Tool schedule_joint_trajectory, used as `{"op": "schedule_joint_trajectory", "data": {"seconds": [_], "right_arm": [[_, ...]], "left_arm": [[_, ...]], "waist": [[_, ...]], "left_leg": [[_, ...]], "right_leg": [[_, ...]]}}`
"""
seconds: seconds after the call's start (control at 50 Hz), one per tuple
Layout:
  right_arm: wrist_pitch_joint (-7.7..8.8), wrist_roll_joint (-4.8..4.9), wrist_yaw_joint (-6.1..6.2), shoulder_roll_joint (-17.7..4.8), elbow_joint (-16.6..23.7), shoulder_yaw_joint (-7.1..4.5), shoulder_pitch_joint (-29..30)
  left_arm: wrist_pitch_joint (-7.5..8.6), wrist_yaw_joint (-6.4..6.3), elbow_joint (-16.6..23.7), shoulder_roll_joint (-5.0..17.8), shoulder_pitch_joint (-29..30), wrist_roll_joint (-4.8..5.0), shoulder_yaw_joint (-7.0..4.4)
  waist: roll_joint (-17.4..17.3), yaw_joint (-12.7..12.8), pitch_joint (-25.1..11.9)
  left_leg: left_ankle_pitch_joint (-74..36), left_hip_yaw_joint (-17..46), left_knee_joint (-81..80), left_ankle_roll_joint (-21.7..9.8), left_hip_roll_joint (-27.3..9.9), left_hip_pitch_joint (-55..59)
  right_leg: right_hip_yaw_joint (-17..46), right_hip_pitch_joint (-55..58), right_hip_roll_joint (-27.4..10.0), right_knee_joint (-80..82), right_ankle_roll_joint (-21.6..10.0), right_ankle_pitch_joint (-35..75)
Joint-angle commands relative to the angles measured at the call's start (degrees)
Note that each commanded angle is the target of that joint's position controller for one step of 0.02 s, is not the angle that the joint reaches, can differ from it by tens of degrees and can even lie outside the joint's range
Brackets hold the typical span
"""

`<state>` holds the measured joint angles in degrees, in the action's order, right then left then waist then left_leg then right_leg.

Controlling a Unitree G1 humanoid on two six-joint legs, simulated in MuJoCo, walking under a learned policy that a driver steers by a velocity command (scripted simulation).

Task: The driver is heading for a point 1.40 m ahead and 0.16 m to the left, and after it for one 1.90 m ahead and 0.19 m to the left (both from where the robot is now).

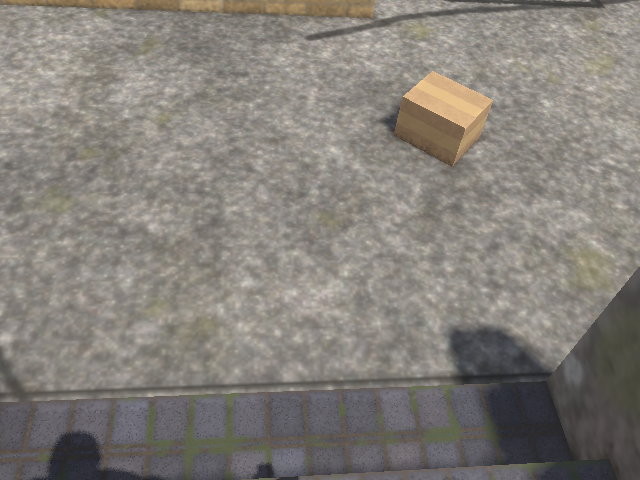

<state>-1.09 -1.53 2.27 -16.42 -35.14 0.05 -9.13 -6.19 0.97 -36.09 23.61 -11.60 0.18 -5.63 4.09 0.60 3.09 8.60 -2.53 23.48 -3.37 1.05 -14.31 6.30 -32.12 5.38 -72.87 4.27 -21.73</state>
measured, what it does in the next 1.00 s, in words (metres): steps on the spot: right foot, then left foot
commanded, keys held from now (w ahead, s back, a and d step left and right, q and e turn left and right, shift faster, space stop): e+shift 0.22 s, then shift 0.02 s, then q+shift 0.38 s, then w+q+shift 0.38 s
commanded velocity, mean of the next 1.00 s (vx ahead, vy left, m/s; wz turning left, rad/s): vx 0.20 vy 0.00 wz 0.09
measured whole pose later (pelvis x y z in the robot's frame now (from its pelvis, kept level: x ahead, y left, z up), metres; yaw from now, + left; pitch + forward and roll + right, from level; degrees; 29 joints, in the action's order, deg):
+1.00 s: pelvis -0.01 +0.03 -0.01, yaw +13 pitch +2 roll -1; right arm -1.0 -0.1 -0.1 -16.5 -37.4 -2.5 -22.0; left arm -0.6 1.4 -36.5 18.2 -7.1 -2.9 -1.8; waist 2.7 -2.2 0.0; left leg 20.7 3.6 26.8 -5.9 5.1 -8.0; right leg 1.0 -33.6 -2.2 -53.7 5.3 -13.3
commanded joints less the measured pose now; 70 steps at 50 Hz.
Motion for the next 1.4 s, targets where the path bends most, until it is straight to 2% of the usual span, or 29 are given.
{"op": "schedule_joint_trajectory", "data": {"seconds": [0.02, 0.26, 0.3, 0.32, 0.34, 0.38, 0.4, 0.46, 0.62, 0.7, 0.76, 0.8, 0.82, 0.84, 0.86, 0.9, 0.96, 1.04, 1.1, 1.12, 1.16, 1.18, 1.2, 1.22, 1.24, 1.26, 1.3, 1.34, 1.4], "right_arm": [[0.66, -0.36, -0.13, -6.36, 4.51, -2.00, 0.25], [-0.35, -0.46, -2.55, -9.84, 2.75, -5.16, -4.15], [-1.04, 0.12, -3.11, -9.25, 1.43, -5.25, -5.90], [-1.34, 0.20, -4.12, -3.42, 2.26, -3.73, -8.00], [-2.24, 0.67, -2.89, -2.40, 4.74, -2.92, -3.47], [-2.75, 2.33, -3.44, -2.11, 1.91, -2.67, -3.86], [-2.45, 2.45, -3.76, -3.14, -0.57, -3.11, -6.59], [-2.16, 1.40, -3.95, -7.86, -2.97, -5.31, -10.11], [-3.99, 1.26, -4.01, -2.84, 1.41, -4.13, -5.13], [-4.45, 1.34, -6.05, -5.77, 5.46, -5.01, 0.62], [-3.84, 2.53, -6.70, -3.56, 4.98, -4.67, -2.15], [-2.60, 1.96, -5.96, -3.16, -0.73, -5.00, -15.12], [-2.01, 1.64, -4.69, -8.29, -4.81, -6.77, -25.97], [-1.58, 2.11, -3.82, -14.18, -1.24, -7.47, -24.07], [-1.68, 2.00, -2.61, -11.55, 0.50, -6.83, -20.08], [-0.99, 1.10, -1.27, -9.65, 1.91, -5.83, -13.05], [1.43, 1.25, -1.98, -9.43, 2.41, -5.11, -9.19], [2.44, 1.65, -2.59, -11.60, 0.93, -5.64, -11.53], [2.99, 0.93, -2.61, -11.50, 1.44, -5.38, -9.06], [3.04, 1.16, -2.63, -11.31, 2.71, -5.27, -4.98], [2.99, 2.08, -2.69, -12.65, 5.67, -5.60, 6.77], [3.34, 2.63, -2.42, -10.24, 6.82, -5.16, 11.45], [3.77, 1.75, -1.94, 2.13, 8.12, -2.22, 8.48], [4.25, 1.95, -1.28, 4.35, 7.74, -0.99, -1.21], [3.49, 0.97, -1.03, -1.42, 6.04, -2.34, -7.42], [1.90, -0.98, -1.41, -6.21, 5.15, -3.30, -2.23], [0.21, -0.39, -2.73, -6.79, 6.41, -3.82, 4.67], [0.18, -0.19, -3.51, -5.54, 7.05, -3.47, 5.00], [0.61, -2.40, -4.25, -6.12, 4.71, -3.59, 4.51]], "left_arm": [[-0.52, 0.12, 2.30, 4.07, -2.87, 0.44, -0.77], [-0.54, 2.42, 4.37, -0.91, 2.05, 1.25, 1.26], [0.53, 1.60, 0.68, -0.82, -6.87, 0.00, 1.45], [1.09, 0.75, 0.47, 2.98, -8.54, -0.98, 1.12], [1.60, -0.19, 1.58, 7.59, -6.29, -1.40, 0.06], [2.96, -1.41, 1.20, -3.13, 2.56, -1.99, 4.10], [3.42, -1.90, 0.98, -4.23, 5.86, -2.25, 4.69], [3.70, -3.57, -0.05, -1.87, 4.49, -0.93, 3.71], [3.66, -3.65, -0.22, -3.06, 0.75, -1.52, 2.77], [4.92, -2.25, 0.07, 0.98, -1.15, -2.32, 0.96], [5.80, -1.50, 0.50, 1.77, 2.86, -1.86, 0.32], [5.47, -1.96, 0.95, 0.13, 7.80, -1.28, 0.53], [5.44, -1.98, 2.47, -4.51, 10.70, -1.78, 1.99], [6.09, -1.28, 8.05, -6.19, 15.33, -2.36, 2.81], [6.96, -0.65, 9.08, -3.32, 18.59, -3.41, 2.74], [8.21, 0.28, 6.50, -0.27, 11.96, -2.72, 2.25], [6.50, 0.30, 4.16, 0.45, 8.75, -3.47, 2.38], [5.99, 0.75, 4.88, -2.26, 11.81, -2.69, 3.98], [7.69, 0.16, 2.78, 0.83, 6.03, -3.19, 2.85], [8.07, -0.15, 2.17, 1.64, 2.13, -3.08, 2.32], [8.47, -1.03, -2.46, 3.88, -19.40, -3.53, 0.52], [8.81, -1.88, -4.53, 4.98, -30.87, -3.75, -0.46], [9.51, -1.50, -3.37, 2.19, -24.00, -3.67, 1.19], [10.10, -0.96, 1.28, -0.32, -14.33, -3.09, 2.79], [11.17, -1.34, 3.54, 3.69, -7.80, -2.51, 1.35], [11.94, -1.19, 3.97, 1.68, -4.31, -1.59, 1.80], [13.71, -0.22, 1.44, 1.54, -4.81, -2.27, 2.26], [13.69, -0.16, -1.63, 4.42, -8.77, -2.32, 1.46], [13.07, 0.26, -3.71, 6.81, -12.36, -1.73, 1.03]], "waist": [[-12.18, 0.35, -6.00], [-14.93, -1.71, -7.87], [-7.90, 2.21, -6.75], [8.80, 1.16, -5.61], [10.83, 3.37, -1.24], [5.76, -0.84, -2.02], [5.47, -2.41, -1.89], [4.52, -1.81, -2.85], [3.34, 1.53, -2.35], [2.75, 3.31, -0.70], [-0.24, -0.44, 0.21], [-4.65, -7.41, -1.99], [-19.50, -12.68, -2.95], [-26.23, -11.74, -1.56], [-14.59, -11.28, 0.12], [-7.74, -4.79, -0.35], [-9.30, -2.03, -0.34], [-8.94, -3.37, -0.80], [-8.47, -1.26, -4.72], [-7.72, 2.00, -5.29], [-5.40, 15.02, -10.90], [0.80, 22.53, -12.64], [9.52, 14.17, -6.46], [8.56, 3.13, -4.94], [7.85, -2.02, -9.24], [-0.32, -1.72, -3.38], [-3.91, -1.17, 5.77], [-1.29, -1.34, 4.46], [-0.32, -2.31, -2.04]], "left_leg": [[-14.51, 7.71, -6.19, -7.27, -13.42, 6.68], [1.08, -1.30, -2.95, -5.85, -18.65, 2.90], [1.02, -5.36, 6.19, 0.27, -15.67, -6.86], [21.13, -10.04, 21.12, 4.78, -9.38, -21.07], [26.42, -3.94, 25.33, 5.87, -3.86, -23.61], [16.70, 2.91, 28.12, 5.39, -4.89, -13.04], [12.74, 4.34, 27.96, 5.24, -2.95, -10.55], [12.18, 2.89, 36.48, 4.88, 0.24, -13.95], [17.44, -1.20, 27.29, 4.09, -3.13, -13.93], [21.03, -2.65, 23.67, 0.32, -4.17, -14.12], [18.43, -4.02, 15.36, -2.93, -3.41, -5.52], [12.54, -4.98, 4.78, -5.49, -0.05, 13.95], [23.60, 10.72, -0.43, -9.01, -7.10, 25.06], [24.23, 42.28, -7.60, -16.11, -18.66, 28.74], [19.78, 38.67, -8.72, -16.75, -20.64, 26.26], [13.23, 28.22, -7.80, -14.00, -15.38, 17.62], [9.11, 22.17, -9.32, -11.97, -7.49, 8.00], [-3.42, 21.51, -7.52, -11.12, -4.90, 2.96], [-21.09, 22.77, -0.31, -11.68, -6.53, 1.07], [-28.16, 22.79, 3.86, -10.67, -6.14, -1.12], [-40.32, 21.85, 26.27, -7.90, -2.50, -14.06], [-25.51, 19.63, 48.19, -6.27, 2.35, -22.46], [20.48, 19.61, 64.44, -6.43, 8.52, -31.85], [19.25, 18.11, 68.32, -5.61, 7.03, -37.30], [10.11, 14.54, 66.11, -3.50, 4.38, -37.05], [6.18, 14.59, 63.83, -2.04, 0.73, -35.88], [5.55, 17.92, 55.12, 0.28, -0.30, -35.22], [4.14, 14.09, 44.95, 0.79, 0.92, -29.80], [-2.25, 3.43, 43.23, -0.95, 0.37, -22.26]], "right_leg": [[-3.16, -1.59, -2.28, 0.16, 1.15, 1.26], [-12.21, 17.44, -4.21, 36.05, -4.67, -5.79], [-7.93, 29.92, -4.39, 54.48, -7.10, 6.38], [12.76, 37.02, -20.48, 59.29, -9.73, 9.48], [17.23, 23.34, -29.04, 57.99, -16.80, 26.81], [3.81, 18.89, -22.05, 58.90, -15.33, 28.77], [-1.48, 18.70, -18.47, 59.18, -13.34, 28.38], [-7.33, 25.16, -18.01, 54.39, -13.56, 41.37], [-8.44, 27.67, -23.56, 51.03, -15.68, 31.03], [-1.16, 25.48, -28.33, 62.20, -14.37, -15.63], [-7.24, 21.09, -26.73, 60.86, -10.64, -10.65], [-18.28, 8.98, -19.83, 46.95, -5.76, -8.87], [-24.33, -5.14, -12.15, 21.78, -3.43, -6.95], [-14.59, -27.39, -1.55, 8.80, -0.84, -13.62], [-5.42, -30.73, -7.02, 4.86, -0.45, -8.40], [-3.91, -22.30, -9.40, 10.28, 0.57, 3.22], [-6.35, -10.13, -6.68, 18.51, 1.76, 10.15], [-8.07, -1.09, -3.86, 26.26, 0.57, 13.71], [-6.99, 6.52, -3.92, 17.97, -1.52, 16.64], [-6.24, 11.75, -3.95, 19.23, -2.32, 14.35], [-7.24, 37.20, -1.95, 23.75, -3.53, 8.80], [-5.82, 47.02, -4.24, 32.56, -4.49, 4.12], [8.41, 40.63, -17.13, 35.05, -4.12, -0.24], [19.52, 37.10, -24.25, 34.37, -2.77, 31.42], [36.37, 31.64, -30.17, 49.78, -9.04, 12.92], [37.46, 22.03, -29.70, 53.97, -14.20, -0.90], [26.64, 9.51, -26.41, 48.61, -17.57, 6.56], [15.53, 6.69, -22.55, 47.79, -16.59, 12.74], [8.41, 10.66, -18.67, 44.11, -15.41, 20.32]]}}
Velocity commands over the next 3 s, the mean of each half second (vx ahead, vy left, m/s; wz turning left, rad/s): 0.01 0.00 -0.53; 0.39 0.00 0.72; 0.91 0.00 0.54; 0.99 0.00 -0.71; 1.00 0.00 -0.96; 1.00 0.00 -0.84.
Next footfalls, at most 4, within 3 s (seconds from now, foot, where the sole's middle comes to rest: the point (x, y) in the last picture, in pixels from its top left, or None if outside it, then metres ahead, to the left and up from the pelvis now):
0.30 right None -0.06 -0.12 -0.78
0.82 left None -0.06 0.08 -0.78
1.18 right None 0.19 -0.03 -0.78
1.62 left None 0.37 0.40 -0.95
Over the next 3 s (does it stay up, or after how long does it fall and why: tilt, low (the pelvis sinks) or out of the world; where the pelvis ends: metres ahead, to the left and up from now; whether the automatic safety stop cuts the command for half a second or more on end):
stays up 1.33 0.18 -0.52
